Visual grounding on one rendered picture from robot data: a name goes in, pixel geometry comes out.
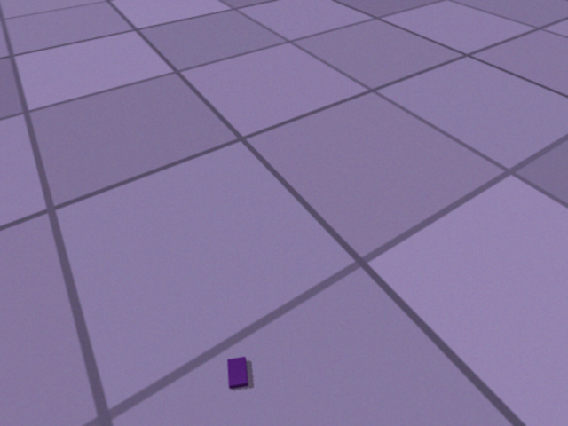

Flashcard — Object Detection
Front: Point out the small box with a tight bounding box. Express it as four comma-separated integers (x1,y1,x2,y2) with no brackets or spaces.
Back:
227,357,249,389

